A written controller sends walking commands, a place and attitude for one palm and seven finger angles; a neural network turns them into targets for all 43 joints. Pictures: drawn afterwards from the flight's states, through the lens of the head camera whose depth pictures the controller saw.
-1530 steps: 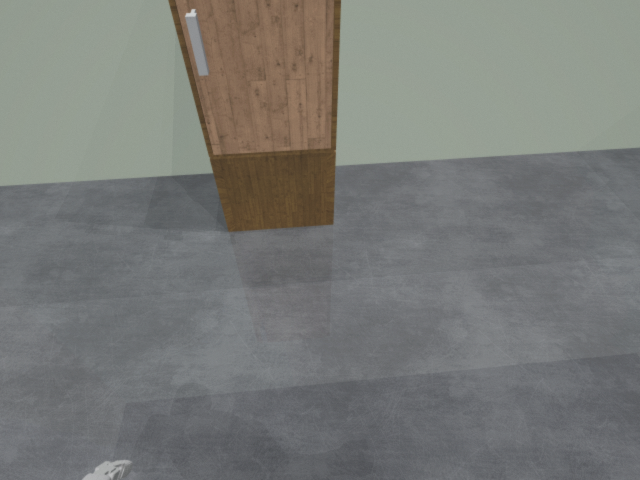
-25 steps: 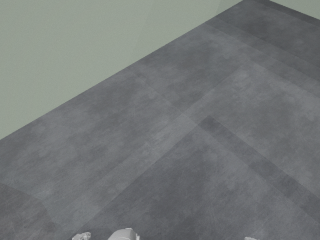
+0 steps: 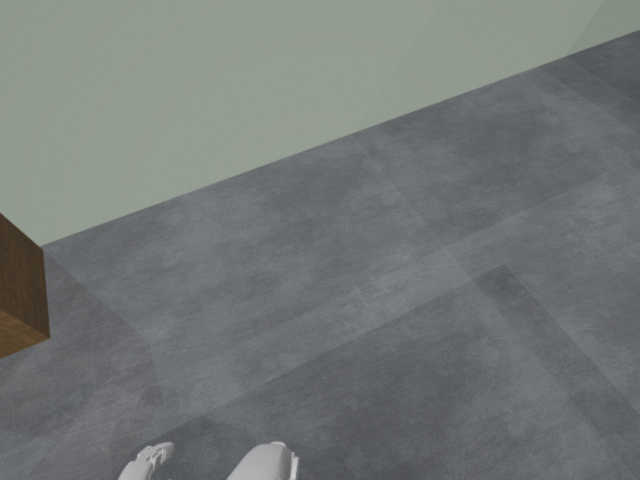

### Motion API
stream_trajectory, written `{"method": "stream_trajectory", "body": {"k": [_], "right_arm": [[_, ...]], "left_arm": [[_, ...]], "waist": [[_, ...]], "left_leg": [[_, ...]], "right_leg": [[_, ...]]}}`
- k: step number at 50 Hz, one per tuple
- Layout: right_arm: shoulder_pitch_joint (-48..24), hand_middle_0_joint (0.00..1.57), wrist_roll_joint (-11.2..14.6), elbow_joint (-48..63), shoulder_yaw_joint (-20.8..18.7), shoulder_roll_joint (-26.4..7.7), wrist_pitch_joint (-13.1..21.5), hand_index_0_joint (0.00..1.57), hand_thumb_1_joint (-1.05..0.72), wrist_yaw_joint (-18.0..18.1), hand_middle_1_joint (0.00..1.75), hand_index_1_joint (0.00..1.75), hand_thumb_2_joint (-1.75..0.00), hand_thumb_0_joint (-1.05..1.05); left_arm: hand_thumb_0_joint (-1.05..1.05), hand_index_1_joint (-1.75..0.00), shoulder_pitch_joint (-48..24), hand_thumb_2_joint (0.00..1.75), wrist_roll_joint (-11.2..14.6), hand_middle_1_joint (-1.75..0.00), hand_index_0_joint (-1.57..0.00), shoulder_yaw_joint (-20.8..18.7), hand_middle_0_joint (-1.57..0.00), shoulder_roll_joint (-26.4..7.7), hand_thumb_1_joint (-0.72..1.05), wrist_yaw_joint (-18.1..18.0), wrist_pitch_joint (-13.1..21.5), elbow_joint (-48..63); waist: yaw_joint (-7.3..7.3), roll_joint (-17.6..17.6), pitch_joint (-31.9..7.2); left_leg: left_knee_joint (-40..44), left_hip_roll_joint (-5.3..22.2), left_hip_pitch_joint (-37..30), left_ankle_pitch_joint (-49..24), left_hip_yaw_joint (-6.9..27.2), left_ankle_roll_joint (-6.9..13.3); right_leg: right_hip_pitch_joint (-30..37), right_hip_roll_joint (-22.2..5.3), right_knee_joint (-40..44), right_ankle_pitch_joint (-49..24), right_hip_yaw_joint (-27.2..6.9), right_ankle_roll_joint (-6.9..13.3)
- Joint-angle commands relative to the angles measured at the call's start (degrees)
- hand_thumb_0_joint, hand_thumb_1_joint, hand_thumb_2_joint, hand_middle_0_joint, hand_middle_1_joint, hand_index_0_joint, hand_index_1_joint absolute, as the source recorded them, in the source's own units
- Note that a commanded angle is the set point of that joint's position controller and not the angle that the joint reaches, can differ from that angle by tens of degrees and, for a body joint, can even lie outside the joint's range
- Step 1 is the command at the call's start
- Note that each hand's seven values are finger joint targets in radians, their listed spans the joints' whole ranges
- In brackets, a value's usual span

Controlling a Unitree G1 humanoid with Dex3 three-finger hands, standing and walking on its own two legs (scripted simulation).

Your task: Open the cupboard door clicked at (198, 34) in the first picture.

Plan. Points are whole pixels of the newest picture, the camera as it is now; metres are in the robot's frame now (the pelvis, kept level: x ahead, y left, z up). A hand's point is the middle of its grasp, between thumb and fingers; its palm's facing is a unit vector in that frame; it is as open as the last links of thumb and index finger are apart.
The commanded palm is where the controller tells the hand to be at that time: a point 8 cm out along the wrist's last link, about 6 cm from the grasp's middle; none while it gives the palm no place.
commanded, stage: turn to face it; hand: left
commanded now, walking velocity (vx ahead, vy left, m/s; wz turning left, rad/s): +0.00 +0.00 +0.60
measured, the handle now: out of the picture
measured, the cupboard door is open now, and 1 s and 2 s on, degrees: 39 39 39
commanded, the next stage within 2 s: take the last steps up to it in 1.66 s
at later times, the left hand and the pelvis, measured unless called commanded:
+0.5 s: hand out of the picture +0.06 +0.24 -0.15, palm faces +0.30 -0.91 -0.28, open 7.4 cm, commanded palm none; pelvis +0.02 +0.00 +0.01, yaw +17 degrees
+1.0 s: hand out of the picture -0.06 +0.19 -0.19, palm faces +0.60 -0.76 -0.24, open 7.4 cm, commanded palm none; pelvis +0.03 -0.01 -0.01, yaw +36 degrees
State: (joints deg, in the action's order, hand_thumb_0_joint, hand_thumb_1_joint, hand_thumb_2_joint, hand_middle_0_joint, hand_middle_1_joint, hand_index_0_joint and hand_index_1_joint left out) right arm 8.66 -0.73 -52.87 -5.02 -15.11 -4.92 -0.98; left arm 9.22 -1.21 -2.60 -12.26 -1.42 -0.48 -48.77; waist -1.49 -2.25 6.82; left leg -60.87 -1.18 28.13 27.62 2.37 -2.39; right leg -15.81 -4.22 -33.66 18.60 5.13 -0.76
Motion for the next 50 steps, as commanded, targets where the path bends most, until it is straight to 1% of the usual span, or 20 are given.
{"method": "stream_trajectory", "body": {"k": [1,5,8,9,10,11,16,22,26,27,28,29,32,34,40,44,45,46,47,50], "right_arm": [[-2.97,0.2,0.08,5.57,-0.19,-2.03,1.65,0.2,-0.9,-0.8,0.3,0.3,-0.9,0.0],[-5.22,0.2,0.39,6.29,0.64,-0.67,2.47,0.2,-0.9,-1.13,0.3,0.3,-0.9,0.0],[-0.1,0.2,0.13,5.25,0.33,-2.65,3.1,0.2,-0.9,-0.86,0.3,0.3,-0.9,0.0],[3.75,0.2,-0.18,4.6,-0.65,-6.49,3.65,0.2,-0.9,-0.68,0.3,0.3,-0.9,0.0],[7.52,0.2,-0.59,4.61,-2.27,-12.76,3.86,0.2,-0.9,-0.35,0.3,0.3,-0.9,0.0],[11.19,0.2,-0.64,3.33,-2.56,-14.94,3.33,0.2,-0.9,0.24,0.3,0.3,-0.9,0.0],[3.57,0.2,-0.58,4.41,-0.86,-8.62,4.43,0.2,-0.9,2.16,0.3,0.3,-0.9,0.0],[2.74,0.2,-0.97,4.09,-1.52,-9.65,3.74,0.2,-0.9,1.67,0.3,0.3,-0.9,0.0],[-1.54,0.2,-0.5,5.49,-1.73,-9.04,3.06,0.2,-0.9,1.35,0.3,0.3,-0.9,0.0],[-1.95,0.2,0.03,6.26,-1.55,-6.81,2.99,0.2,-0.9,1.06,0.3,0.3,-0.9,0.0],[-0.9,0.2,0.39,7.36,-0.94,-2.82,3.07,0.2,-0.9,0.64,0.3,0.3,-0.9,0.0],[-1.71,0.2,-0.19,7.84,-1.15,-4.7,2.87,0.2,-0.9,0.21,0.3,0.3,-0.9,0.0],[-0.93,0.2,-0.45,4.96,-1.26,-3.93,1.58,0.2,-0.9,-0.37,0.3,0.3,-0.9,0.0],[-1.42,0.2,-0.15,4.62,-0.51,-2.45,1.54,0.2,-0.9,-0.72,0.3,0.3,-0.9,0.0],[-5.81,0.2,0.34,5.7,0.79,-0.42,2.35,0.2,-0.9,-1.03,0.3,0.3,-0.9,0.0],[-0.92,0.2,0.08,4.75,0.49,-2.6,2.96,0.2,-0.9,-0.61,0.3,0.3,-0.9,0.0],[2.27,0.2,-0.14,4.32,-0.29,-5.39,3.27,0.2,-0.9,-0.61,0.3,0.3,-0.9,0.0],[6.95,0.2,-0.71,4.03,-2.03,-12.21,3.76,0.2,-0.9,-0.15,0.3,0.3,-0.9,0.0],[10.44,0.2,-0.48,2.76,-2.5,-15.0,3.18,0.2,-0.9,0.34,0.3,0.3,-0.9,0.0],[3.86,0.2,-0.73,4.14,-1.38,-10.55,3.88,0.2,-0.9,1.93,0.3,0.3,-0.9,0.0]], "left_arm": [[0.0,-0.3,1.27,0.9,-0.38,-0.3,-0.2,-2.37,-0.2,-9.62,0.9,-0.84,0.97,3.48],[0.0,-0.3,5.5,0.9,-0.6,-0.3,-0.2,-3.29,-0.2,-12.39,0.9,-0.51,0.94,1.35],[0.0,-0.3,4.8,0.9,0.2,-0.3,-0.2,-3.83,-0.2,-12.87,0.9,-0.02,0.59,1.11],[0.0,-0.3,4.35,0.9,0.61,-0.3,-0.2,-3.74,-0.2,-11.23,0.9,0.23,0.33,1.95],[0.0,-0.3,3.39,0.9,0.92,-0.3,-0.2,-2.52,-0.2,-6.87,0.9,0.63,0.06,4.31],[0.0,-0.3,-0.39,0.9,0.33,-0.3,-0.2,-2.0,-0.2,-7.17,0.9,0.26,-0.64,6.06],[0.0,-0.3,-1.1,0.9,0.37,-0.3,-0.2,-2.47,-0.2,-6.52,0.9,0.6,-1.28,2.35],[0.0,-0.3,-2.28,0.9,0.64,-0.3,-0.2,-2.05,-0.2,-5.69,0.9,0.58,-1.33,3.35],[0.0,-0.3,4.49,0.9,0.83,-0.3,-0.2,-2.49,-0.2,-6.64,0.9,0.3,-0.45,2.0],[0.0,-0.3,7.14,0.9,0.33,-0.3,-0.2,-3.23,-0.2,-9.74,0.9,-0.13,0.22,1.71],[0.0,-0.3,7.7,0.9,-0.55,-0.3,-0.2,-4.14,-0.2,-14.87,0.9,-0.6,0.71,1.73],[0.0,-0.3,6.96,0.9,-0.22,-0.3,-0.2,-3.57,-0.2,-15.87,0.9,-0.57,0.47,2.49],[0.0,-0.3,-0.24,0.9,0.1,-0.3,-0.2,-2.11,-0.2,-8.85,0.9,-0.77,0.71,3.95],[0.0,-0.3,1.14,0.9,0.06,-0.3,-0.2,-1.95,-0.2,-8.49,0.9,-0.68,1.11,3.63],[0.0,-0.3,7.75,0.9,-0.42,-0.3,-0.2,-3.2,-0.2,-11.52,0.9,-0.58,1.2,0.51],[0.0,-0.3,5.9,0.9,0.22,-0.3,-0.2,-3.88,-0.2,-12.51,0.9,-0.04,0.73,0.28],[0.0,-0.3,4.97,0.9,0.5,-0.3,-0.2,-3.72,-0.2,-11.37,0.9,0.26,0.5,0.8],[0.0,-0.3,4.51,0.9,0.98,-0.3,-0.2,-3.04,-0.2,-7.33,0.9,0.66,0.16,3.12],[0.0,-0.3,0.66,0.9,0.38,-0.3,-0.2,-2.07,-0.2,-6.8,0.9,0.25,-0.52,5.27],[0.0,-0.3,-2.55,0.9,0.27,-0.3,-0.2,-2.56,-0.2,-7.11,0.9,0.24,-1.2,3.25]], "waist": [[1.4,14.91,-7.27],[3.76,13.69,-8.75],[0.95,11.82,-11.12],[-1.33,2.88,-14.04],[-3.22,-15.43,-15.17],[-4.97,-11.0,-15.44],[-0.16,-6.92,-11.11],[-0.18,-6.14,-10.15],[3.35,-5.66,-10.3],[4.76,1.86,-10.62],[4.9,19.44,-10.28],[4.98,18.03,-8.6],[0.71,16.87,-5.01],[0.99,16.14,-6.65],[4.35,14.05,-9.56],[0.95,12.76,-10.45],[-1.03,6.04,-12.31],[-3.44,-12.88,-14.87],[-4.86,-12.54,-14.9],[-1.77,-8.77,-9.74]], "left_leg": [[0.3,3.17,1.42,-0.17,-3.81,-1.34],[17.24,1.46,-3.64,-0.77,-8.03,-0.82],[32.25,0.61,-14.71,-13.14,-8.9,0.41],[36.64,6.2,-24.62,-24.89,-2.21,2.87],[37.75,22.38,-32.87,-47.82,19.61,11.07],[38.03,26.7,-30.42,-48.09,22.19,16.61],[38.3,14.99,-23.19,-45.48,10.9,11.49],[38.79,13.57,-18.09,-35.56,13.88,11.71],[34.36,9.87,-8.53,-28.17,14.76,8.51],[27.51,5.49,-1.44,-18.54,11.44,5.22],[13.66,-3.44,7.43,2.21,0.23,0.29],[0.2,-1.47,5.55,8.45,0.73,0.64],[-10.92,2.53,5.49,-1.47,0.27,-0.52],[-5.11,2.52,4.16,-2.47,-2.45,-1.48],[15.82,1.47,-1.63,-0.66,-7.84,-1.06],[31.35,0.59,-14.79,-12.24,-9.43,0.74],[35.97,4.24,-23.75,-21.73,-4.87,2.58],[37.5,20.61,-33.34,-43.97,17.01,10.96],[38.6,26.64,-31.38,-49.58,21.82,16.96],[40.19,18.83,-21.18,-36.21,16.34,13.76]], "right_leg": [[7.7,-14.61,12.6,-28.78,-4.97,7.23],[12.38,-15.85,8.22,-33.98,-3.14,6.84],[8.62,-14.65,0.01,-31.0,1.11,2.63],[0.63,-12.48,-9.4,-22.33,3.97,-0.49],[-15.75,-3.91,-23.13,14.01,5.07,-4.92],[-18.08,-2.95,-30.28,21.02,-1.38,-3.96],[-17.06,-2.02,-32.61,6.11,-5.73,-4.3],[-8.21,1.28,-15.21,7.47,-4.1,-3.74],[7.56,3.47,4.16,-2.6,-2.64,-2.66],[15.12,-2.73,13.49,-3.22,-8.75,-1.3],[18.21,-19.14,18.96,-6.45,-25.09,5.15],[9.55,-24.41,19.37,-8.82,-25.77,9.89],[4.55,-15.28,16.29,-16.28,-12.15,7.8],[8.37,-13.51,14.17,-26.71,-5.99,6.77],[16.52,-16.01,8.6,-39.85,-2.6,7.11],[9.24,-15.57,0.92,-34.33,2.04,3.11],[2.0,-13.75,-7.26,-27.01,4.3,0.3],[-13.73,-5.34,-21.42,7.03,6.75,-4.37],[-17.96,-3.02,-29.38,21.69,0.18,-3.96],[-18.52,-3.28,-34.11,10.4,-5.81,-3.86]]}}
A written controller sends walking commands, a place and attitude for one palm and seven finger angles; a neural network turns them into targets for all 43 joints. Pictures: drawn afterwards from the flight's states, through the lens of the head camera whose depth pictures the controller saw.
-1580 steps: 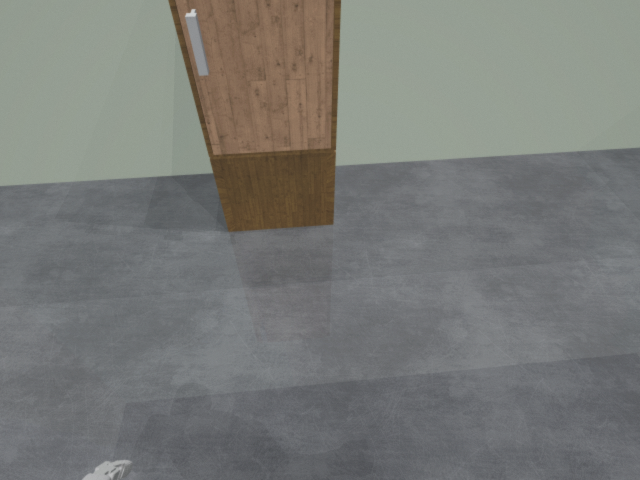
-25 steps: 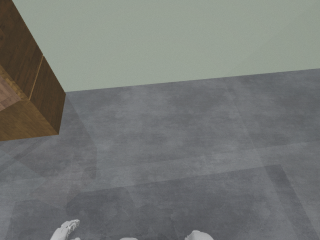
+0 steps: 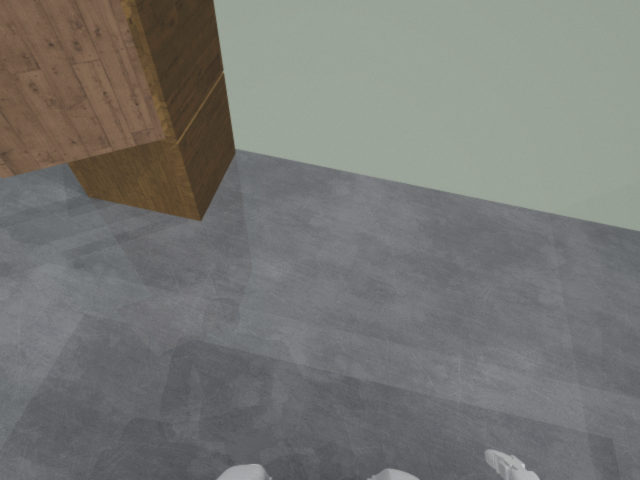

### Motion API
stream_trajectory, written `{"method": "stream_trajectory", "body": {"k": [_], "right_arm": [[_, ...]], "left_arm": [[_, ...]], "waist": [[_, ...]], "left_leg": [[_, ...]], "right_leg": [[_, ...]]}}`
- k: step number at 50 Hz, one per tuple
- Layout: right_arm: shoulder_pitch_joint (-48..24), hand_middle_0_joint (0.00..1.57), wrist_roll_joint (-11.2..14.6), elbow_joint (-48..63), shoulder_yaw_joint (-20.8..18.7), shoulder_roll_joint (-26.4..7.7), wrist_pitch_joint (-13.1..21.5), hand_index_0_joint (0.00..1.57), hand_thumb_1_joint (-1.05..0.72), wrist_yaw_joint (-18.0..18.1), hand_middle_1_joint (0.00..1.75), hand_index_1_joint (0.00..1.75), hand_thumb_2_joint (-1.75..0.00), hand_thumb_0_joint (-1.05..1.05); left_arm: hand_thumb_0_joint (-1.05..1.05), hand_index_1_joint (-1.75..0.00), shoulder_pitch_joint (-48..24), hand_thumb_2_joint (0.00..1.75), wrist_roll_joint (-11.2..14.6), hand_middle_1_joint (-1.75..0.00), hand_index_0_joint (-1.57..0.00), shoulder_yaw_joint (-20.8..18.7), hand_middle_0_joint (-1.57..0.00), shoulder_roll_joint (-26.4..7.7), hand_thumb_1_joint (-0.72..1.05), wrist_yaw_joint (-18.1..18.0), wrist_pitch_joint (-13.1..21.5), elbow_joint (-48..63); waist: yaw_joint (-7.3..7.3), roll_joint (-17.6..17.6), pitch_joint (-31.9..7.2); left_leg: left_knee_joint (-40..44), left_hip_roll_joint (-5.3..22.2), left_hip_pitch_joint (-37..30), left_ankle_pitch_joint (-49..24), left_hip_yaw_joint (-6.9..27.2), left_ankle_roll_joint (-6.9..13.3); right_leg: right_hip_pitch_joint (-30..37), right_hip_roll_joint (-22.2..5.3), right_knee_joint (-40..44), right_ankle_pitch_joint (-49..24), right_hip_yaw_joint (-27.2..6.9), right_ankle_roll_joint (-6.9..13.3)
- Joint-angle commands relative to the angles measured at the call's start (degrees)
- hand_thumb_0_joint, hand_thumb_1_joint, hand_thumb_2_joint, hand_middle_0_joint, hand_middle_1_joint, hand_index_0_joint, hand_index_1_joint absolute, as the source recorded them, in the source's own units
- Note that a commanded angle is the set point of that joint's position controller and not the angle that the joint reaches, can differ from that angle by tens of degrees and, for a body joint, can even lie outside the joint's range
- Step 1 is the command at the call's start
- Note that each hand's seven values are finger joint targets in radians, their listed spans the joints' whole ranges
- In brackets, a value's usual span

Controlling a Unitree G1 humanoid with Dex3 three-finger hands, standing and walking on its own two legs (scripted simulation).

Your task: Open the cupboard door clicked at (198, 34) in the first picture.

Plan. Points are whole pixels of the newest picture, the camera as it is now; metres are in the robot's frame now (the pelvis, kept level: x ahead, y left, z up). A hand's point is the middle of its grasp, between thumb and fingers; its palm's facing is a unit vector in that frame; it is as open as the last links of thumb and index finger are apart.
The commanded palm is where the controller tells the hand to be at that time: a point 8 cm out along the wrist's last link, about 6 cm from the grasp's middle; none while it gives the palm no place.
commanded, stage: turn to face it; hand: left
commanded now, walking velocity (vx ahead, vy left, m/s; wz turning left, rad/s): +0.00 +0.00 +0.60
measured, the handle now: out of the picture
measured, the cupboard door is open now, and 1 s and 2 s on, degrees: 39 39 39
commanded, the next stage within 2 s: take the last steps up to it in 0.66 s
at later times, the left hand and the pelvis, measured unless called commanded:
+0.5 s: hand out of the picture +0.05 +0.16 -0.14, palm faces +0.27 -0.93 -0.25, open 7.4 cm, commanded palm none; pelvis +0.01 -0.04 +0.02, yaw +17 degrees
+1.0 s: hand out of the picture -0.03 +0.19 -0.15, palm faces +0.50 -0.83 -0.25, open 7.4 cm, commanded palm none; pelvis +0.02 -0.02 +0.00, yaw +27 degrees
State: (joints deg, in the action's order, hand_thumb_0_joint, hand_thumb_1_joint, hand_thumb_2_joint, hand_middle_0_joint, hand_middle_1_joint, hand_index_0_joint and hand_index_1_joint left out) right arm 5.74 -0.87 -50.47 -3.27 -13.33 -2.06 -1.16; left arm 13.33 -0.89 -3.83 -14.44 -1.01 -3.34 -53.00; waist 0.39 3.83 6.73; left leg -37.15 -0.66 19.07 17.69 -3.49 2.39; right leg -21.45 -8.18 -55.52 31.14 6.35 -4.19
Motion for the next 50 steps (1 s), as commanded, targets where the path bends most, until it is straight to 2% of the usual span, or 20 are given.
{"method": "stream_trajectory", "body": {"k": [1,4,11,14,15,16,17,19,21,26,30,31,33,34,39,43,46,47,48,50], "right_arm": [[4.9,0.2,-0.61,2.25,-2.78,-11.26,1.15,0.2,-0.9,2.16,0.3,0.3,-0.9,0.0],[4.61,0.2,-0.44,1.98,-2.61,-11.14,1.32,0.2,-0.9,2.1,0.3,0.3,-0.9,0.0],[4.48,0.2,-0.86,1.78,-3.54,-11.44,0.5,0.2,-0.9,1.58,0.3,0.3,-0.9,0.0],[1.77,0.2,-0.2,2.86,-3.52,-10.31,0.09,0.2,-0.9,1.38,0.3,0.3,-0.9,0.0],[1.84,0.2,0.35,3.52,-3.22,-7.49,0.06,0.2,-0.9,0.99,0.3,0.3,-0.9,0.0],[1.95,0.2,0.44,4.7,-2.66,-4.38,0.19,0.2,-0.9,0.71,0.3,0.3,-0.9,0.0],[2.21,0.2,-0.19,4.5,-2.97,-6.57,-0.23,0.2,-0.9,0.41,0.3,0.3,-0.9,0.0],[2.84,0.2,-0.41,2.28,-3.19,-5.98,-1.26,0.2,-0.9,0.01,0.3,0.3,-0.9,0.0],[3.15,0.2,-0.14,1.66,-2.55,-4.56,-1.26,0.2,-0.9,-0.38,0.3,0.3,-0.9,0.0],[-0.83,0.2,0.42,1.63,-0.98,-1.83,-0.47,0.2,-0.9,-0.33,0.3,0.3,-0.9,0.0],[3.23,0.2,0.43,-0.04,-0.57,-2.34,0.46,0.2,-0.9,0.17,0.3,0.3,-0.9,0.0],[5.47,0.2,0.29,-0.77,-0.89,-4.3,0.91,0.2,-0.9,0.3,0.3,0.3,-0.9,0.0],[9.71,0.2,-0.52,-1.02,-2.73,-13.3,1.14,0.2,-0.9,1.11,0.3,0.3,-0.9,0.0],[10.65,0.2,-0.78,-1.7,-2.71,-12.96,0.99,0.2,-0.9,1.84,0.3,0.3,-0.9,0.0],[5.54,0.2,-0.61,-1.59,-1.04,-8.49,1.81,0.2,-0.9,3.07,0.3,0.3,-0.9,0.0],[5.79,0.2,-0.81,-2.32,-1.34,-8.69,1.62,0.2,-0.9,2.32,0.3,0.3,-0.9,0.0],[2.66,0.2,-0.29,-1.67,-1.5,-8.17,1.4,0.2,-0.9,1.76,0.3,0.3,-0.9,0.0],[1.99,0.2,0.13,-0.94,-1.19,-5.52,1.44,0.2,-0.9,1.37,0.3,0.3,-0.9,0.0],[0.66,0.2,0.41,1.47,-0.53,-2.24,1.67,0.2,-0.9,0.83,0.3,0.3,-0.9,0.0],[-3.12,0.2,-0.61,3.02,-1.25,-4.91,1.29,0.2,-0.9,-0.03,0.3,0.3,-0.9,0.0]], "left_arm": [[0.0,-0.3,-5.22,0.9,-0.09,-0.3,-0.2,-1.37,-0.2,-4.81,0.9,0.09,1.46,6.47],[0.0,-0.3,-3.7,0.9,-0.02,-0.3,-0.2,-1.32,-0.2,-4.37,0.9,0.39,1.28,5.86],[0.0,-0.3,-5.0,0.9,0.24,-0.3,-0.2,-0.87,-0.2,-3.83,0.9,0.09,1.86,7.3],[0.0,-0.3,0.55,0.9,0.42,-0.3,-0.2,-1.44,-0.2,-5.25,0.9,-0.41,2.64,6.02],[0.0,-0.3,2.61,0.9,-0.24,-0.3,-0.2,-2.19,-0.2,-8.96,0.9,-0.89,3.26,5.96],[0.0,-0.3,3.05,0.9,-0.93,-0.3,-0.2,-2.81,-0.2,-12.88,0.9,-1.07,3.55,6.05],[0.0,-0.3,1.97,0.9,-0.59,-0.3,-0.2,-2.23,-0.2,-12.69,0.9,-1.12,3.48,6.82],[0.0,-0.3,-3.93,0.9,-0.16,-0.3,-0.2,-1.12,-0.2,-7.95,0.9,-1.08,3.58,7.75],[0.0,-0.3,-4.78,0.9,-0.37,-0.3,-0.2,-0.72,-0.2,-6.08,0.9,-1.14,3.79,8.03],[0.0,-0.3,2.7,0.9,-0.85,-0.3,-0.2,-1.68,-0.2,-9.0,0.9,-0.99,4.18,4.29],[0.0,-0.3,2.36,0.9,-0.43,-0.3,-0.2,-2.01,-0.2,-9.2,0.9,-0.59,3.81,2.58],[0.0,-0.3,1.6,0.9,0.13,-0.3,-0.2,-1.96,-0.2,-8.46,0.9,-0.44,3.52,2.73],[0.0,-0.3,0.69,0.9,0.66,-0.3,-0.2,-0.16,-0.2,-2.6,0.9,-0.12,2.6,5.35],[0.0,-0.3,-2.48,0.9,0.08,-0.3,-0.2,-0.14,-0.2,-3.68,0.9,-0.37,1.79,5.35],[0.0,-0.3,-1.68,0.9,0.31,-0.3,-0.2,-0.15,-0.2,-2.08,0.9,0.27,1.48,1.3],[0.0,-0.3,-1.57,0.9,-0.19,-0.3,-0.2,-0.07,-0.2,-1.46,0.9,1.28,2.34,1.3],[0.0,-0.3,6.3,0.9,-0.46,-0.3,-0.2,-0.8,-0.2,-2.07,0.9,1.66,3.61,-1.23],[0.0,-0.3,10.09,0.9,-1.01,-0.3,-0.2,-1.64,-0.2,-4.81,0.9,1.27,4.19,-2.23],[0.0,-0.3,12.93,0.9,-1.36,-0.3,-0.2,-2.76,-0.2,-10.33,0.9,0.66,4.59,-2.15],[0.0,-0.3,10.45,0.9,-0.62,-0.3,-0.2,-2.81,-0.2,-9.95,0.9,-0.02,5.14,-0.99]], "waist": [[-2.37,-12.94,-9.01],[-1.51,-11.96,-9.94],[-1.69,-13.01,-10.08],[1.43,-10.9,-10.08],[2.7,-1.53,-10.4],[2.99,12.68,-9.08],[2.39,9.27,-8.05],[-0.99,11.09,-4.77],[-1.52,10.39,-5.42],[2.08,6.89,-8.16],[0.02,7.7,-9.78],[-1.51,3.79,-10.78],[-3.62,-20.4,-12.44],[-4.63,-14.99,-11.86],[-1.21,-12.9,-9.98],[-1.13,-12.88,-7.86],[2.94,-9.2,-5.87],[4.98,0.0,-4.13],[6.66,16.76,-2.36],[4.5,7.76,-0.17]], "left_leg": [[16.63,16.27,-10.86,-26.2,19.85,7.89],[16.55,13.42,-11.0,-24.92,17.32,6.7],[15.19,11.6,-7.08,-21.61,22.51,6.52],[10.52,7.92,2.01,-15.76,22.22,3.14],[2.55,3.23,10.43,-5.85,18.27,-0.01],[-11.58,-4.89,16.42,14.12,6.16,-4.43],[-24.26,-1.85,14.09,16.68,7.59,-3.86],[-33.62,0.83,14.52,9.32,7.26,-4.52],[-30.3,1.81,12.44,7.28,4.83,-5.47],[-10.67,0.5,6.74,10.4,-0.23,-5.66],[6.99,-0.64,-4.31,-0.12,-1.77,-4.5],[13.38,1.36,-10.92,-7.64,-0.06,-3.4],[16.33,23.32,-19.44,-39.1,23.94,8.88],[16.49,23.21,-16.87,-34.76,23.71,11.35],[15.86,15.11,-13.46,-33.68,14.19,8.12],[19.0,12.94,-8.0,-6.21,15.98,7.74],[13.58,8.13,3.89,10.4,13.86,4.41],[3.04,2.38,13.69,15.32,8.56,1.32],[-13.32,-3.0,24.67,17.88,1.74,-2.18],[-28.52,2.37,24.26,10.48,8.05,-2.31]], "right_leg": [[-11.51,1.11,-11.35,-4.75,-6.93,-0.57],[-8.64,2.75,-5.58,-6.83,-6.26,-0.73],[0.86,6.9,12.08,-6.56,-4.73,0.0],[15.14,7.09,28.48,-16.31,-4.63,0.99],[22.69,-1.32,37.11,-14.13,-13.83,3.17],[22.19,-16.61,41.68,-17.45,-27.51,9.89],[12.94,-20.09,42.13,-15.27,-27.57,14.03],[9.28,-12.09,40.04,-20.93,-17.74,11.85],[10.52,-9.6,37.68,-31.48,-9.95,10.71],[18.27,-11.18,32.7,-47.01,-7.39,11.46],[15.56,-9.26,26.39,-44.47,-4.07,7.59],[11.04,-8.3,22.25,-39.67,-2.37,5.25],[-6.39,1.54,4.82,5.3,0.62,-0.52],[-6.59,1.88,-1.71,5.81,-3.29,0.43],[-4.87,3.16,-2.01,-3.47,-5.38,0.89],[1.56,5.72,10.53,-2.83,-1.61,1.84],[17.37,6.74,26.99,-10.41,0.12,2.56],[24.2,-0.45,35.76,-2.24,-8.65,4.64],[27.16,-17.28,47.15,8.69,-31.78,11.15],[16.28,-20.96,50.6,14.49,-36.83,14.99]]}}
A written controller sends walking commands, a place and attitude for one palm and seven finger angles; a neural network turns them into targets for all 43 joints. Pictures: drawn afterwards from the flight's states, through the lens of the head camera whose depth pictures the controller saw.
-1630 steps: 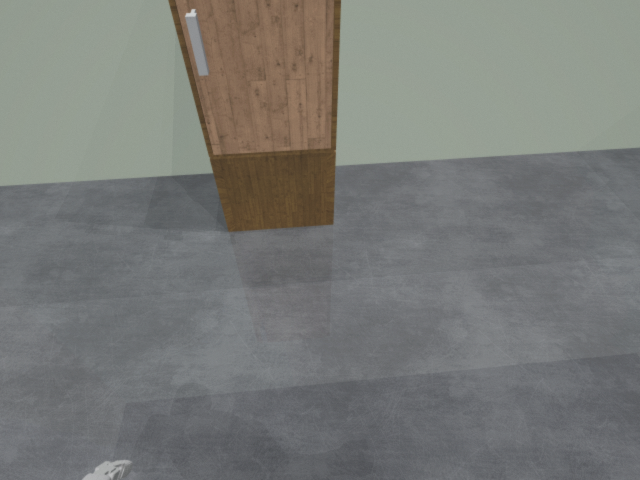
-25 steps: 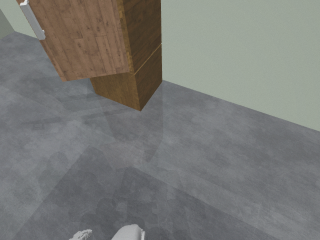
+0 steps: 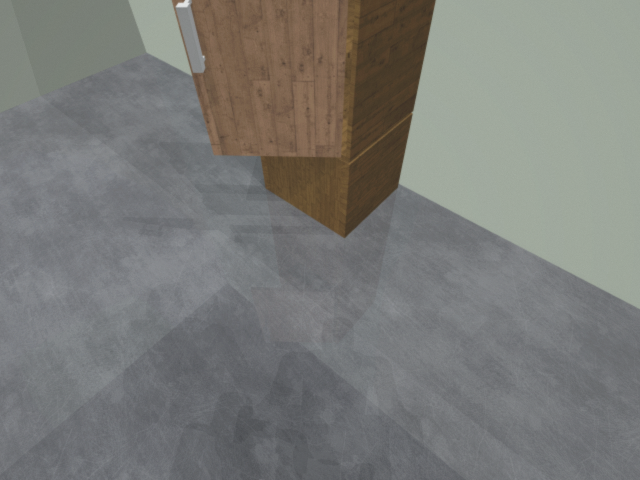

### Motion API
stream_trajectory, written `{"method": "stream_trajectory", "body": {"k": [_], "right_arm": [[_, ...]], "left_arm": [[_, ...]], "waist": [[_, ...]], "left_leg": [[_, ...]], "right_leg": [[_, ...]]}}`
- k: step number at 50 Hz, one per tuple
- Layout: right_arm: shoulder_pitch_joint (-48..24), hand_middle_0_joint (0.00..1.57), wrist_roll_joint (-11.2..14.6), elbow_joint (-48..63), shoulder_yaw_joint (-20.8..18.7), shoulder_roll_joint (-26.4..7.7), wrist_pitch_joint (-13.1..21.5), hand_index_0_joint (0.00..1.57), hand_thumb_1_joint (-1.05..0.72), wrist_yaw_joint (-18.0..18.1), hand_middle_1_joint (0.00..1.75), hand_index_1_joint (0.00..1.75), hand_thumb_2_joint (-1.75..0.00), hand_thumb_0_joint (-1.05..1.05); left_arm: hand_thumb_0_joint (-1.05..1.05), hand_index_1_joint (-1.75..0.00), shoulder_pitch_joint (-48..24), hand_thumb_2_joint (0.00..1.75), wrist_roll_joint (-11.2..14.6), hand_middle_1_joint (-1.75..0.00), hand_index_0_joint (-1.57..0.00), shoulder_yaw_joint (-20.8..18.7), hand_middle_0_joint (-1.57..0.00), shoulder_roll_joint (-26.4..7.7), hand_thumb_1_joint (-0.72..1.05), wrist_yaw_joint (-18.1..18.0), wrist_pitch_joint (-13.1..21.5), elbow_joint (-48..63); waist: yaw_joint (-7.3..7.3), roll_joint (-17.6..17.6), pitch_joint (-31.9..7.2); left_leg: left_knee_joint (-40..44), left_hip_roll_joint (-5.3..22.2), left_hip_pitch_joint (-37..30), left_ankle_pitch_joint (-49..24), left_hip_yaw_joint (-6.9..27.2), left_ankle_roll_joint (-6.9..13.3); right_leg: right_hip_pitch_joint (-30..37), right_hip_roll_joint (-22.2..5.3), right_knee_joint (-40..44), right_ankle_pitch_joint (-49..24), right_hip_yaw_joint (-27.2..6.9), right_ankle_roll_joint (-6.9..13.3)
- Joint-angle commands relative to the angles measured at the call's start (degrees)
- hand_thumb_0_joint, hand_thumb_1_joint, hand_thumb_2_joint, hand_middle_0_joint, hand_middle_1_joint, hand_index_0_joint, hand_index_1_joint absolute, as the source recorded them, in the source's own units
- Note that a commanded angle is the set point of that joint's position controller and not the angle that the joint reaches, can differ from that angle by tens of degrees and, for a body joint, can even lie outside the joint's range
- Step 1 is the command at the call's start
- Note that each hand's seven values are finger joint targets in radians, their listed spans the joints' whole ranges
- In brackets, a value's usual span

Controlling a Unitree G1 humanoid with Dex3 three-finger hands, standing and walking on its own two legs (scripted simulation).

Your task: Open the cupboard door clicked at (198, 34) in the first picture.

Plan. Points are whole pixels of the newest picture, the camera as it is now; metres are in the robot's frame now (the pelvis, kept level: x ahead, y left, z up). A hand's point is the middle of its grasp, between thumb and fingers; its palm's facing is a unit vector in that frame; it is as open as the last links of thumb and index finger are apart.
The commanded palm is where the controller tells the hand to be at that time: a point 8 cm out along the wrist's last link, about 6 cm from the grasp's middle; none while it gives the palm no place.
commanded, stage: take the last steps up to it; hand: left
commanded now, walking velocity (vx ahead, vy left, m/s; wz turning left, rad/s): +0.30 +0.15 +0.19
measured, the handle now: (193, 35) +1.04 +0.40 +0.06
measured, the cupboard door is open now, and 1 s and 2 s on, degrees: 39 39 39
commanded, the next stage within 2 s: come to a stop and stand still in 1.20 s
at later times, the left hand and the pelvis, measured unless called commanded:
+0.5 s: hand (131, 472) +0.14 +0.29 -0.16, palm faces +0.11 -0.97 -0.20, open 7.4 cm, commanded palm none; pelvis +0.14 +0.10 +0.01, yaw +3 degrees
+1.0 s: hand (156, 352) +0.32 +0.31 -0.16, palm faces +0.11 -0.98 -0.19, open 7.2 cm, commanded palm none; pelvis +0.33 +0.13 +0.02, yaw +2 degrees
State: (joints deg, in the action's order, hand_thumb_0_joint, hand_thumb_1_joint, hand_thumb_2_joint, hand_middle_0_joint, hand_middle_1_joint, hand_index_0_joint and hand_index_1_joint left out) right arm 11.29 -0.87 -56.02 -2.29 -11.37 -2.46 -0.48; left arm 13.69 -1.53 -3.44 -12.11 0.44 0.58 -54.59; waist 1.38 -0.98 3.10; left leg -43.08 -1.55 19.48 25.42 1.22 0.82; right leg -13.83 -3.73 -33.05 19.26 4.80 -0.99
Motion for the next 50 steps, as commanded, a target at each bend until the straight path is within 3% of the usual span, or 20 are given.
{"method": "stream_trajectory", "body": {"k": [1,4,10,11,13,14,15,16,19,23,28,32,33,34,35,36,38,41,47,50], "right_arm": [[-8.92,0.2,-0.72,7.47,-2.55,-7.37,1.57,0.2,-0.9,-1.07,0.3,0.3,-0.9,0.0],[-5.62,0.2,-0.52,5.18,-2.1,-4.64,1.27,0.2,-0.9,-2.07,0.3,0.3,-0.9,0.0],[-7.98,0.2,0.05,5.45,-0.88,-0.95,2.98,0.2,-0.9,-2.91,0.3,0.3,-0.9,0.0],[-6.31,0.2,-0.04,5.14,-0.8,-1.34,3.34,0.2,-0.9,-2.77,0.3,0.3,-0.9,0.0],[2.93,0.2,-0.46,2.19,-1.24,-3.9,4.25,0.2,-0.9,-1.92,0.3,0.3,-0.9,0.0],[11.26,0.2,-0.86,-0.23,-2.48,-8.86,4.7,0.2,-0.9,-1.06,0.3,0.3,-0.9,0.0],[19.07,0.2,-1.21,-1.61,-4.31,-15.09,4.85,0.2,-0.9,-0.05,0.3,0.3,-0.9,0.0],[20.51,0.2,-1.21,-2.51,-4.21,-15.97,4.24,0.2,-0.9,0.82,0.3,0.3,-0.9,0.0],[9.41,0.2,-1.05,-0.46,-2.16,-8.0,5.1,0.2,-0.9,1.54,0.3,0.3,-0.9,0.0],[7.66,0.2,-0.87,-1.58,-1.63,-5.69,6.43,0.2,-0.9,1.67,0.3,0.3,-0.9,0.0],[8.16,0.2,-0.95,-3.0,-1.61,-6.3,6.11,0.2,-0.9,1.15,0.3,0.3,-0.9,0.0],[7.4,0.2,-0.78,-4.03,-1.24,-5.37,5.51,0.2,-0.9,0.94,0.3,0.3,-0.9,0.0],[7.09,0.2,-0.43,-3.95,-0.88,-4.39,5.57,0.2,-0.9,0.79,0.3,0.3,-0.9,0.0],[7.63,0.2,-0.05,-2.9,-0.67,-2.09,5.6,0.2,-0.9,0.38,0.3,0.3,-0.9,0.0],[7.12,0.2,-0.13,-1.61,-0.68,-3.07,5.2,0.2,-0.9,0.16,0.3,0.3,-0.9,0.0],[3.6,0.2,-0.41,-1.67,-1.41,-4.51,4.96,0.2,-0.9,0.22,0.3,0.3,-0.9,0.0],[2.21,0.2,-0.52,-1.87,-1.42,-2.97,4.63,0.2,-0.9,0.03,0.3,0.3,-0.9,0.0],[5.93,0.2,-0.67,-3.48,-0.92,-0.23,4.09,0.2,-0.9,-0.4,0.3,0.3,-0.9,0.0],[0.19,0.2,-0.43,-0.65,-0.69,0.95,5.01,0.2,-0.9,-1.27,0.3,0.3,-0.9,0.0],[4.06,0.2,-0.64,-2.07,-1.09,-1.3,5.59,0.2,-0.9,-1.02,0.3,0.3,-0.9,0.0]], "left_arm": [[0.0,-0.3,6.44,0.9,0.0,-0.3,-0.2,-2.36,-0.2,-9.86,0.9,-1.46,1.86,0.9],[0.0,-0.3,4.97,0.9,0.17,-0.3,-0.2,-1.59,-0.2,-6.87,0.9,-1.22,3.26,0.22],[0.0,-0.3,10.3,0.9,-0.39,-0.3,-0.2,-2.13,-0.2,-9.35,0.9,-0.97,3.3,-4.23],[0.0,-0.3,9.86,0.9,-0.39,-0.3,-0.2,-2.27,-0.2,-9.46,0.9,-1.02,3.04,-4.4],[0.0,-0.3,7.86,0.9,0.01,-0.3,-0.2,-2.33,-0.2,-8.97,0.9,-0.78,2.54,-4.45],[0.0,-0.3,8.67,0.9,0.24,-0.3,-0.2,-1.74,-0.2,-6.14,0.9,-0.41,2.21,-3.75],[0.0,-0.3,7.55,0.9,0.71,-0.3,-0.2,-0.83,-0.2,-2.42,0.9,-0.04,2.01,-1.4],[0.0,-0.3,2.7,0.9,0.46,-0.3,-0.2,-0.45,-0.2,-1.81,0.9,-0.39,1.87,0.94],[0.0,-0.3,-1.05,0.9,0.22,-0.3,-0.2,-0.63,-0.2,-1.29,0.9,0.02,1.46,-0.38],[0.0,-0.3,1.27,0.9,0.09,-0.3,-0.2,-0.32,-0.2,0.55,0.9,0.7,0.43,-1.56],[0.0,-0.3,-2.97,0.9,0.08,-0.3,-0.2,-0.29,-0.2,0.2,0.9,0.85,0.56,0.52],[0.0,-0.3,0.72,0.9,-0.14,-0.3,-0.2,-1.06,-0.2,-2.05,0.9,0.62,1.05,-0.57],[0.0,-0.3,5.48,0.9,-0.25,-0.3,-0.2,-1.69,-0.2,-4.41,0.9,0.38,1.5,-1.9],[0.0,-0.3,11.08,0.9,-0.31,-0.3,-0.2,-2.57,-0.2,-8.79,0.9,0.04,2.19,-3.54],[0.0,-0.3,14.37,0.9,0.42,-0.3,-0.2,-2.98,-0.2,-11.82,0.9,-0.51,2.06,-3.88],[0.0,-0.3,11.81,0.9,0.62,-0.3,-0.2,-2.52,-0.2,-9.35,0.9,-1.01,2.49,-3.43],[0.0,-0.3,5.38,0.9,0.77,-0.3,-0.2,-1.29,-0.2,-5.07,0.9,-1.27,2.81,-1.52],[0.0,-0.3,4.13,0.9,0.55,-0.3,-0.2,-1.01,-0.2,-3.4,0.9,-1.14,4.1,-2.1],[0.0,-0.3,6.85,0.9,0.26,-0.3,-0.2,-1.58,-0.2,-6.11,0.9,-0.6,4.07,-5.43],[0.0,-0.3,5.48,0.9,0.54,-0.3,-0.2,-1.56,-0.2,-5.97,0.9,-0.45,3.05,-5.96]], "waist": [[1.98,13.0,6.44],[-0.15,12.32,3.26],[2.32,12.73,0.35],[1.6,13.22,0.09],[-3.17,8.2,-3.24],[-6.47,-3.27,-8.5],[-8.91,-17.84,-12.4],[-9.56,-13.73,-10.09],[-4.47,-8.71,-1.0],[-1.41,-3.98,-1.65],[-1.29,-1.77,-0.51],[1.55,0.25,0.89],[3.63,3.91,-0.77],[5.28,15.03,-2.07],[5.69,19.78,-2.79],[5.05,16.44,0.17],[1.33,7.3,1.95],[-1.15,8.17,-2.25],[0.65,8.88,-1.98],[-2.14,7.33,-0.75]], "left_leg": [[-23.92,5.27,23.77,-2.49,3.96,-1.26],[-18.48,5.99,18.01,-10.99,-0.61,-3.12],[5.05,3.05,7.64,-9.05,-8.34,-2.46],[8.07,2.69,4.07,-9.03,-8.6,-1.89],[16.32,0.27,-11.68,-12.34,-11.44,-1.03],[17.36,6.89,-24.81,-10.34,-4.06,1.19],[23.09,21.07,-31.83,-8.91,18.28,7.06],[28.01,25.21,-28.02,-4.86,22.42,11.12],[31.53,21.68,-10.8,-1.4,14.09,9.93],[33.32,18.31,-7.82,-10.84,4.23,9.32],[33.07,18.11,-7.51,-10.24,1.58,10.11],[24.19,14.04,-2.5,-6.81,-1.77,6.15],[15.04,9.65,2.1,-5.68,-5.41,3.85],[-0.03,2.73,12.58,0.02,-10.89,0.64],[-14.91,1.83,17.43,10.87,-8.88,-0.06],[-21.6,4.48,19.84,5.42,-2.59,0.13],[-20.91,7.86,18.3,-4.81,-0.36,-1.03],[-11.82,8.1,11.77,-8.7,-3.4,-2.6],[7.12,5.11,6.66,-10.87,-7.86,-2.76],[15.78,2.9,-7.83,-15.65,-10.29,-1.93]], "right_leg": [[5.12,-22.56,27.85,21.33,-29.17,10.1],[5.81,-15.98,24.98,-0.55,-10.07,5.97],[10.2,-15.5,18.44,-15.53,-1.65,5.1],[9.01,-15.57,16.71,-15.54,-1.32,4.8],[2.9,-12.36,6.63,-16.8,2.45,2.78],[-4.83,-8.92,-8.13,-11.3,5.85,0.92],[-18.74,-1.0,-25.0,14.74,7.08,-1.61],[-23.57,-1.01,-34.99,16.71,0.99,0.53],[-24.01,-5.71,-39.38,4.67,-3.68,1.53],[-16.95,-5.06,-25.51,-0.53,-2.14,0.83],[-9.1,-2.5,-9.08,-3.44,-0.2,0.67],[4.52,-0.08,1.74,-6.61,1.44,1.12],[12.54,-2.38,6.28,-3.55,-2.93,2.5],[20.88,-13.93,13.82,1.09,-19.72,7.88],[20.99,-22.98,22.52,6.94,-33.04,13.37],[15.21,-22.04,24.16,8.58,-33.61,13.71],[8.28,-18.07,24.37,3.02,-21.8,11.69],[7.43,-13.38,22.71,-13.31,-9.34,9.65],[9.78,-12.47,19.11,-17.0,-6.11,9.2],[0.55,-9.36,13.92,-8.21,-3.45,6.14]]}}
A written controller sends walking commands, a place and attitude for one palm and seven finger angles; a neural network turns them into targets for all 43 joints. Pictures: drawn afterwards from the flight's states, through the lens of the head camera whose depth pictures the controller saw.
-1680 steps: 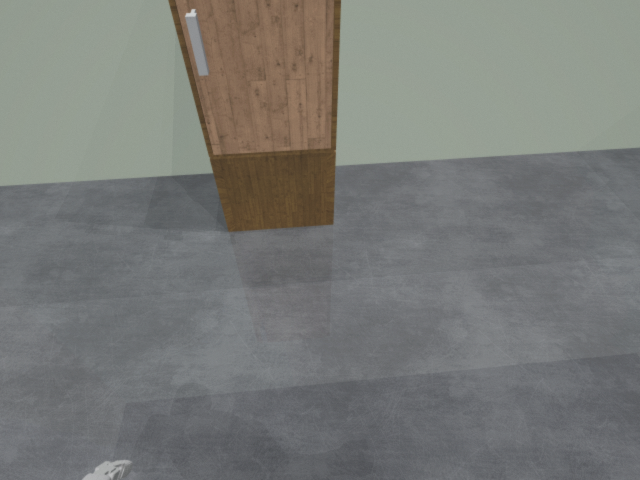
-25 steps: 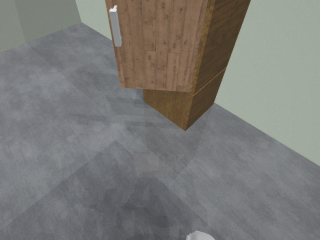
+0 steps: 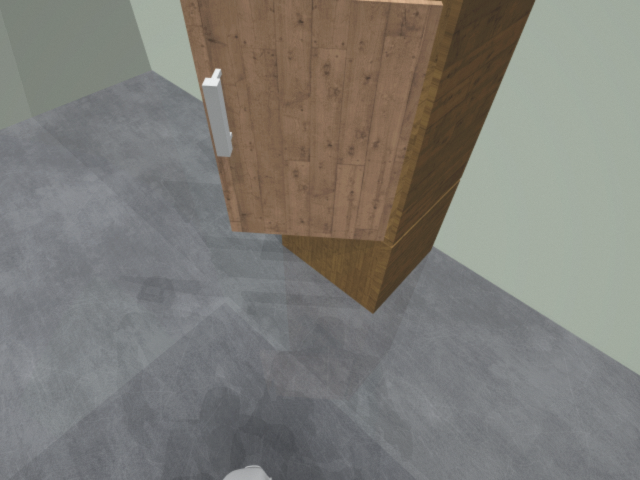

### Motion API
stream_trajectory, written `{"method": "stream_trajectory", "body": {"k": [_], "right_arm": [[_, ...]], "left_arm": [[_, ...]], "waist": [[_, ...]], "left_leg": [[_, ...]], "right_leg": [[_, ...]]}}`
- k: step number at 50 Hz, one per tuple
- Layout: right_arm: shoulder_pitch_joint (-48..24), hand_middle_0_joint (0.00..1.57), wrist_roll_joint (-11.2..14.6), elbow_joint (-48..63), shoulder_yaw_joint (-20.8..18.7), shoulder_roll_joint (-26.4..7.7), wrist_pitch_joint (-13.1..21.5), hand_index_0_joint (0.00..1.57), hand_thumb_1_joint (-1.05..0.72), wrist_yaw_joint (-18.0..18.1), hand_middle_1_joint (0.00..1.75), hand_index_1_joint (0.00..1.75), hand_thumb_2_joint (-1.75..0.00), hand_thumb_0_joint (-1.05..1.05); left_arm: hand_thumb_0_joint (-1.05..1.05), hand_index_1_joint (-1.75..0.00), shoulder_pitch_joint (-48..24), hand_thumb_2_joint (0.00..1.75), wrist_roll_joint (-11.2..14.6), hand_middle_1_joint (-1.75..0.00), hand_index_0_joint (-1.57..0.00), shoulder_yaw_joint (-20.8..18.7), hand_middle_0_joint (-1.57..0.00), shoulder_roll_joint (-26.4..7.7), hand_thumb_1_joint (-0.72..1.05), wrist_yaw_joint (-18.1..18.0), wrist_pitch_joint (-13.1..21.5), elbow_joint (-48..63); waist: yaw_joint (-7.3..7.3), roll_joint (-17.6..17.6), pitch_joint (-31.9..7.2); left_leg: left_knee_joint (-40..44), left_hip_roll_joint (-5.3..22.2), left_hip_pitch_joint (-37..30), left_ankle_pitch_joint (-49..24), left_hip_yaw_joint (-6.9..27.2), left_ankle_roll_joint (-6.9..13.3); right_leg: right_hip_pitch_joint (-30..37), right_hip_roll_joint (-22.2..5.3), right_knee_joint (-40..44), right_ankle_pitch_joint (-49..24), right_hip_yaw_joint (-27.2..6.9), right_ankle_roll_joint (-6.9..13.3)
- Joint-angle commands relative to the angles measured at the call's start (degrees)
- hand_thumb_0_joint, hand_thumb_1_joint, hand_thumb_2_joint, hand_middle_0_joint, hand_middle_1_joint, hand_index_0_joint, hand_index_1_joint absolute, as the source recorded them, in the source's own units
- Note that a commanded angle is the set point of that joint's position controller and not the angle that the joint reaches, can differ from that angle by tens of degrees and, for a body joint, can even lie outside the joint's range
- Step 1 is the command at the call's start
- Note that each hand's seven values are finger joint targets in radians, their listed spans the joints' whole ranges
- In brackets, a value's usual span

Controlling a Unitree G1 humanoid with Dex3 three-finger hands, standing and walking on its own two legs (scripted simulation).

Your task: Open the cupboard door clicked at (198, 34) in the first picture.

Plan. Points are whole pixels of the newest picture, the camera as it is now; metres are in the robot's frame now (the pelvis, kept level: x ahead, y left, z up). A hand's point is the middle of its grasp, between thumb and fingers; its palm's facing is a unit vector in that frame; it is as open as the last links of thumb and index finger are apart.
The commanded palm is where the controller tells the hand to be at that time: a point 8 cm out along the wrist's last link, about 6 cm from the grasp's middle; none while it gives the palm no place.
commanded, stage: take the last steps up to it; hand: left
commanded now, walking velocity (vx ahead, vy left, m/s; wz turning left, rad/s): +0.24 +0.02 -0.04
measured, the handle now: (221, 113) +0.72 +0.25 +0.04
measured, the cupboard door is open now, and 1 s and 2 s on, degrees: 39 39 39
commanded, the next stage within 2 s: come to a stop and stand still in 0.20 s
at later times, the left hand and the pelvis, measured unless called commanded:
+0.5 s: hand (201, 397) +0.26 +0.21 -0.18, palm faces -0.06 -0.98 -0.21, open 7.3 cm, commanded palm none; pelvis +0.16 +0.03 -0.01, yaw -2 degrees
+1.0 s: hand (170, 438) +0.20 +0.24 -0.18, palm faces -0.01 -0.98 -0.21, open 7.4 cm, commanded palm none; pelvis +0.14 +0.05 +0.00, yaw -2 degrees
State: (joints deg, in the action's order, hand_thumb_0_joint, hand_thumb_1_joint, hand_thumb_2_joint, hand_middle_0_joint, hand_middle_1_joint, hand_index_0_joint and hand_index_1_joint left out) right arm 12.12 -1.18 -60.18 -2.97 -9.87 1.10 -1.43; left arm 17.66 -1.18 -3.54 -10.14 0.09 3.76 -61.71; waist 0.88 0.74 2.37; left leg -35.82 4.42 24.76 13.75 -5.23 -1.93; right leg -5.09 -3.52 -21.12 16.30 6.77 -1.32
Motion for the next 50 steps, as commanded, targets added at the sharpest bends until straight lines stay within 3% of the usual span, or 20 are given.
{"method": "stream_trajectory", "body": {"k": [1,2,3,4,7,9,18,20,22,23,25,28,30,32,34,35,36,38,46,50], "right_arm": [[8.16,0.2,-0.45,0.86,-1.08,-5.29,2.25,0.2,-0.9,0.45,0.3,0.3,-0.9,0.0],[14.66,0.2,-1.16,-0.53,-2.36,-10.89,2.46,0.2,-0.9,1.17,0.3,0.3,-0.9,0.0],[20.65,0.2,-1.39,-0.96,-3.13,-14.84,2.02,0.2,-0.9,2.06,0.3,0.3,-0.9,0.0],[18.63,0.2,-1.17,-1.08,-2.69,-13.65,1.81,0.2,-0.9,2.42,0.3,0.3,-0.9,0.0],[8.98,0.2,-0.66,1.71,-0.58,-6.73,2.82,0.2,-0.9,2.8,0.3,0.3,-0.9,0.0],[8.06,0.2,-0.38,1.34,-0.03,-5.96,3.46,0.2,-0.9,3.01,0.3,0.3,-0.9,0.0],[7.94,0.2,-0.4,-0.9,0.65,-5.36,1.84,0.2,-0.9,3.64,0.3,0.3,-0.9,0.0],[6.08,0.2,0.14,-0.94,0.64,-5.15,0.98,0.2,-0.9,3.9,0.3,0.3,-0.9,0.0],[8.9,0.2,1.12,-1.21,0.34,-4.0,-0.07,0.2,-0.9,3.43,0.3,0.3,-0.9,0.0],[10.51,0.2,1.36,-1.68,0.24,-2.56,-0.86,0.2,-0.9,3.11,0.3,0.3,-0.9,0.0],[11.97,0.2,1.22,-2.26,0.04,-1.97,-2.21,0.2,-0.9,3.34,0.3,0.3,-0.9,0.0],[9.59,0.2,1.27,-0.94,-0.3,-2.56,-2.51,0.2,-0.9,3.46,0.3,0.3,-0.9,0.0],[8.81,0.2,1.37,-0.43,-0.41,-2.16,-2.71,0.2,-0.9,3.48,0.3,0.3,-0.9,0.0],[11.3,0.2,0.91,-1.33,-0.37,-2.23,-2.62,0.2,-0.9,3.39,0.3,0.3,-0.9,0.0],[7.62,0.2,-0.08,1.14,-1.17,-7.32,-2.25,0.2,-0.9,3.35,0.3,0.3,-0.9,0.0],[6.3,0.2,-0.53,1.67,-0.98,-6.85,-2.09,0.2,-0.9,3.93,0.3,0.3,-0.9,0.0],[6.52,0.2,-0.61,2.17,-0.66,-6.55,-1.7,0.2,-0.9,4.66,0.3,0.3,-0.9,0.0],[5.09,0.2,-0.66,2.89,-0.52,-7.0,-1.07,0.2,-0.9,4.96,0.3,0.3,-0.9,0.0],[8.44,0.2,-0.21,0.94,-1.65,-8.98,-1.01,0.2,-0.9,4.66,0.3,0.3,-0.9,0.0],[4.49,0.2,0.31,0.96,-1.27,-8.58,-1.09,0.2,-0.9,4.18,0.3,0.3,-0.9,0.0]], "left_arm": [[0.0,-0.3,0.87,0.9,0.19,-0.3,-0.2,-1.18,-0.2,-6.96,0.9,0.05,-0.47,1.7],[0.0,-0.3,1.36,0.9,0.33,-0.3,-0.2,-0.72,-0.2,-4.24,0.9,0.29,-0.73,3.08],[0.0,-0.3,-0.13,0.9,0.49,-0.3,-0.2,-0.11,-0.2,-2.83,0.9,0.32,-0.66,5.44],[0.0,-0.3,-2.9,0.9,-0.04,-0.3,-0.2,-0.07,-0.2,-3.39,0.9,-0.16,-0.76,5.72],[0.0,-0.3,-3.0,0.9,-0.18,-0.3,-0.2,-0.09,-0.2,-2.57,0.9,0.61,-1.3,3.92],[0.0,-0.3,-0.49,0.9,-0.18,-0.3,-0.2,0.16,-0.2,-1.36,0.9,0.7,-2.12,2.97],[0.0,-0.3,-4.35,0.9,0.06,-0.3,-0.2,1.42,-0.2,-0.74,0.9,-0.24,-3.21,3.09],[0.0,-0.3,-1.26,0.9,0.05,-0.3,-0.2,0.94,-0.2,-3.56,0.9,-0.77,-3.21,2.5],[0.0,-0.3,-0.79,0.9,0.12,-0.3,-0.2,0.58,-0.2,-8.53,0.9,-1.25,-3.13,2.34],[0.0,-0.3,-2.18,0.9,0.33,-0.3,-0.2,0.62,-0.2,-9.88,0.9,-1.37,-3.43,2.72],[0.0,-0.3,-3.54,0.9,0.53,-0.3,-0.2,0.33,-0.2,-9.44,0.9,-2.15,-3.46,3.06],[0.0,-0.3,-3.66,0.9,0.33,-0.3,-0.2,-0.78,-0.2,-10.09,0.9,-3.04,-3.58,3.75],[0.0,-0.3,-5.47,0.9,0.19,-0.3,-0.2,-1.29,-0.2,-10.1,0.9,-3.25,-3.92,4.44],[0.0,-0.3,-8.26,0.9,0.7,-0.3,-0.2,-1.17,-0.2,-9.43,0.9,-2.96,-4.39,5.5],[0.0,-0.3,-9.67,0.9,0.95,-0.3,-0.2,-0.22,-0.2,-4.78,0.9,-2.26,-5.75,7.84],[0.0,-0.3,-11.28,0.9,0.46,-0.3,-0.2,-0.35,-0.2,-5.0,0.9,-2.53,-6.71,7.98],[0.0,-0.3,-10.78,0.9,0.48,-0.3,-0.2,-0.48,-0.2,-4.68,0.9,-2.49,-7.11,7.68],[0.0,-0.3,-8.46,0.9,0.46,-0.3,-0.2,-0.49,-0.2,-3.72,0.9,-2.22,-6.62,6.78],[0.0,-0.3,-9.56,0.9,0.45,-0.3,-0.2,0.65,-0.2,-3.84,0.9,-1.5,-5.77,6.83],[0.0,-0.3,-3.09,0.9,0.39,-0.3,-0.2,0.52,-0.2,-4.38,0.9,-1.55,-5.28,4.38]], "waist": [[-4.33,0.96,-0.97],[-6.82,-10.99,-3.8],[-8.49,-16.94,-6.98],[-7.93,-14.15,-6.01],[-2.77,-7.48,0.58],[-1.24,-6.9,-1.25],[-0.93,-6.29,-1.22],[1.28,-2.99,-2.11],[-0.03,1.87,-2.92],[-1.19,2.29,-2.06],[-1.61,11.15,-6.23],[0.29,13.59,-9.14],[-0.23,9.17,-9.41],[-2.36,5.84,-9.63],[-1.45,-15.26,-3.67],[-2.36,-15.1,0.07],[-1.97,-9.08,0.59],[-0.84,-5.77,-1.04],[-4.26,-9.31,-6.1],[-0.89,-6.23,-4.89]], "left_leg": [[9.97,-1.52,-21.51,-1.09,-1.55,1.84],[13.66,9.61,-29.57,2.56,13.47,6.28],[21.34,19.71,-32.52,5.09,28.3,11.98],[22.98,20.68,-28.28,8.08,29.08,13.31],[24.88,15.9,-15.52,-1.57,16.47,11.18],[24.26,13.67,-15.79,-12.14,9.74,10.81],[15.93,10.36,-15.28,-33.68,2.16,9.07],[9.95,7.72,-13.43,-28.29,1.49,5.45],[6.41,0.69,-7.1,-5.36,-0.46,1.16],[5.54,-1.28,-8.19,0.35,-0.27,0.55],[1.51,-1.89,-10.19,3.6,-0.44,0.13],[-5.16,-2.97,-3.92,16.09,0.19,-0.39],[-0.92,-2.67,-4.9,14.77,1.0,-0.54],[11.0,-1.42,-13.76,-1.8,0.35,-0.29],[18.22,13.0,-13.29,-28.78,13.78,7.41],[19.3,15.31,-11.25,-33.89,14.43,10.67],[17.89,15.17,-10.31,-36.13,14.45,12.27],[14.25,13.57,-17.09,-43.06,11.48,12.88],[11.86,13.06,-28.87,-48.79,10.21,11.69],[11.15,9.46,-18.56,-27.83,8.51,8.01]], "right_leg": [[-13.97,-7.8,-5.52,-3.78,-3.86,5.42],[-23.24,-1.81,-20.44,4.34,0.42,2.95],[-29.73,2.79,-36.52,17.87,1.32,1.72],[-32.11,0.47,-46.12,16.61,-4.06,2.93],[-30.25,-4.34,-47.65,4.62,-6.77,2.13],[-27.14,-4.0,-42.76,2.22,-5.92,1.26],[-11.81,-0.12,-15.41,-4.78,-1.83,0.85],[-4.44,-0.89,-5.81,-17.07,-3.59,0.9],[0.32,-10.68,-7.35,-43.56,-12.22,6.11],[-2.92,-13.68,-7.52,-46.22,-12.06,8.35],[-1.55,-14.18,-6.97,-51.23,-12.39,10.12],[5.64,-16.81,-7.69,-64.3,-14.37,12.91],[5.47,-16.25,-8.52,-61.26,-13.91,12.79],[-1.93,-12.65,-11.18,-46.08,-10.95,8.42],[-14.21,-0.64,-19.48,-1.28,-2.1,0.1],[-16.9,1.56,-29.65,13.87,-5.69,0.12],[-18.45,1.64,-35.45,14.32,-9.27,0.55],[-21.49,1.67,-37.7,11.69,-9.53,0.45],[-16.56,1.68,-18.99,9.94,-4.94,0.32],[-3.88,1.03,-2.98,-4.28,-4.85,1.41]]}}
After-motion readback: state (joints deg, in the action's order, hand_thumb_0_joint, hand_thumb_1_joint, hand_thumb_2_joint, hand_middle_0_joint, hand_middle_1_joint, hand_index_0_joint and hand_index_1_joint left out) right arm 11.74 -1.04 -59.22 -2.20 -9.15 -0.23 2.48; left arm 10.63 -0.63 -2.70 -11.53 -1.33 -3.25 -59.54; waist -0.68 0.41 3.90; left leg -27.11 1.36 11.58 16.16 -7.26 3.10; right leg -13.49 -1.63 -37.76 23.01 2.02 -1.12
